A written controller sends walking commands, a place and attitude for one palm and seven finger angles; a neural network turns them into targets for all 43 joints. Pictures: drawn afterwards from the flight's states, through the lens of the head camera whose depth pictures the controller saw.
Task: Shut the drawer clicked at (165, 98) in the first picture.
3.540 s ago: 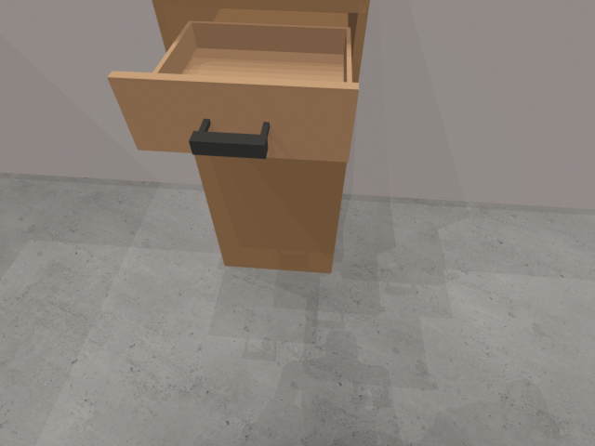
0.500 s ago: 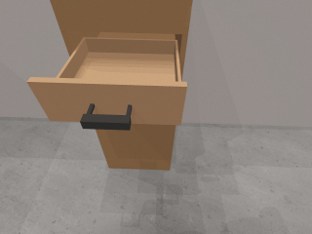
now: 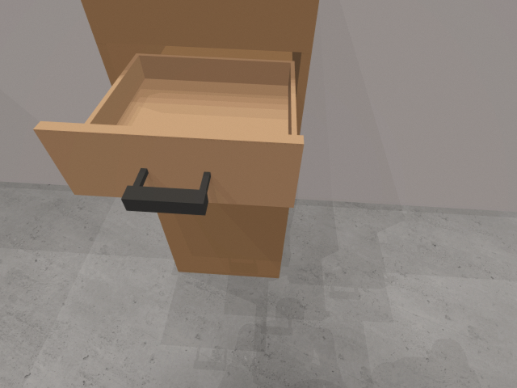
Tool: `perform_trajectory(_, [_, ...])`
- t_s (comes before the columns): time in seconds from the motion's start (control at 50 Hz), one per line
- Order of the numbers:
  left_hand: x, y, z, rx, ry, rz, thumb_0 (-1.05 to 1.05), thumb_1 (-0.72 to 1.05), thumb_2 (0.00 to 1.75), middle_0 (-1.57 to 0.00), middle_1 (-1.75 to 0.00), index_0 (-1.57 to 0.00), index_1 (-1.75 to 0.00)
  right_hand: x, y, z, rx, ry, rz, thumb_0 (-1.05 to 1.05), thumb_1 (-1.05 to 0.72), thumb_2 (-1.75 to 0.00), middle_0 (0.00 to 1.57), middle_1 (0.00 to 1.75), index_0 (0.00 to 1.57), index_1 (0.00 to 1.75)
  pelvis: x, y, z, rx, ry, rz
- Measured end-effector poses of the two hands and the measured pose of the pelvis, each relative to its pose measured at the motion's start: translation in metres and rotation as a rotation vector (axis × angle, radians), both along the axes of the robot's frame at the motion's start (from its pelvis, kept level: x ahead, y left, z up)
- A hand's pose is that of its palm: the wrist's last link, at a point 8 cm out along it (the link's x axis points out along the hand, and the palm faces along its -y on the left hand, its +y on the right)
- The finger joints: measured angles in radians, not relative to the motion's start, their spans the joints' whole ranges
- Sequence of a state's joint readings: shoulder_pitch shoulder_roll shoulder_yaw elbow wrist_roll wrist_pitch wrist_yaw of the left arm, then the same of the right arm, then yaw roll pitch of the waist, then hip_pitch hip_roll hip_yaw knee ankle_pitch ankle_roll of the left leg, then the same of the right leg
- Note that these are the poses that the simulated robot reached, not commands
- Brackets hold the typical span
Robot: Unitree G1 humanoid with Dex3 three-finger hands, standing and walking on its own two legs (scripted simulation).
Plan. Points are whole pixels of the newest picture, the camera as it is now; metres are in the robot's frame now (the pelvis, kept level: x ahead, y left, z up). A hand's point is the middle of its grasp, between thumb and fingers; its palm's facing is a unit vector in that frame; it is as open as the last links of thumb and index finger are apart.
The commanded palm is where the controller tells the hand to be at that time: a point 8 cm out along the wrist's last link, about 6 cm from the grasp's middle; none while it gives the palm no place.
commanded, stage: come to a stop and stand still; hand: left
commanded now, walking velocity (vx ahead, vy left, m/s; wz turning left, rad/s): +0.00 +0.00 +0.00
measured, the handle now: (170, 188) +0.37 +0.17 +0.13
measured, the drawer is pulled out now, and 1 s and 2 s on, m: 0.28 0.28 0.28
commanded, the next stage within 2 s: look again from close up in 1.04 s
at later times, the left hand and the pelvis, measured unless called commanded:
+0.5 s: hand out of the picture +0.05 +0.16 -0.17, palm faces -0.01 -0.98 -0.22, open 7.4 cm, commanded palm none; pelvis +0.03 -0.02 +0.00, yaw +0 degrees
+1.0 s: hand out of the picture +0.06 +0.16 -0.16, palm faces +0.00 -0.97 -0.24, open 7.4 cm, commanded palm none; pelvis +0.04 -0.04 +0.01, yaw +0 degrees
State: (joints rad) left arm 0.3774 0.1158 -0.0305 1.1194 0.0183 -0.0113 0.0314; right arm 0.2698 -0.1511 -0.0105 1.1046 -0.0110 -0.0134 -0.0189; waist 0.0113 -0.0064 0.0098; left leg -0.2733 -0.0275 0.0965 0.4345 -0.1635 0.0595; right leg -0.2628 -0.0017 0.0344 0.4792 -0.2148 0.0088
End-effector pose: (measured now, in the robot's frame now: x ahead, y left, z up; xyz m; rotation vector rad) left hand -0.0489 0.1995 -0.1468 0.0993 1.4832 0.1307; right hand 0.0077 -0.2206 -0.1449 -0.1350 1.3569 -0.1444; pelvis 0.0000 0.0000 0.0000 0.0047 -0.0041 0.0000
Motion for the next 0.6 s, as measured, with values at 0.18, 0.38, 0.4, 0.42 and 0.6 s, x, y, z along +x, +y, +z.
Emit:
perform_trajectory(0.18, [0.05,0.001,0.002,0.027,-0.09,-0.037,0.01,0.9,0.9,-0.2,-0.3,-0.2,-0.3,0.0,-0.006,-0.001,0.012,0.017,-0.013,0.01,-0.91,-0.9,0.2,0.3,0.2,0.3,0.01,-0.011,0.001,0.004,0.001,-0.003])
perform_trajectory(0.38, [0.087,0.008,0.009,0.069,-0.142,-0.059,0.01,0.91,0.9,-0.2,-0.3,-0.2,-0.3,0.007,-0.015,-0.002,0.018,0.033,-0.017,0.01,-0.91,-0.9,0.2,0.3,0.2,0.3,0.023,-0.02,0.003,0.009,-0.001,-0.004])
perform_trajectory(0.4, [0.09,0.008,0.01,0.071,-0.145,-0.06,0.01,0.91,0.9,-0.2,-0.3,-0.2,-0.3,0.009,-0.016,-0.002,0.018,0.032,-0.016,0.01,-0.91,-0.9,0.2,0.3,0.2,0.3,0.024,-0.02,0.003,0.009,-0.001,-0.004])
perform_trajectory(0.42, [0.092,0.007,0.01,0.073,-0.149,-0.061,0.01,0.91,0.9,-0.2,-0.3,-0.2,-0.3,0.011,-0.017,-0.002,0.016,0.031,-0.015,0.01,-0.91,-0.9,0.2,0.3,0.2,0.3,0.025,-0.021,0.003,0.009,-0.002,-0.004])
perform_trajectory(0.6, [0.102,0.002,0.011,0.072,-0.157,-0.063,0.01,0.9,0.9,-0.2,-0.3,-0.2,-0.3,0.033,-0.035,0.001,-0.007,-0.001,-0.001,0.01,-0.91,-0.9,0.2,0.3,0.2,0.3,0.032,-0.028,0.004,0.011,-0.008,-0.003])
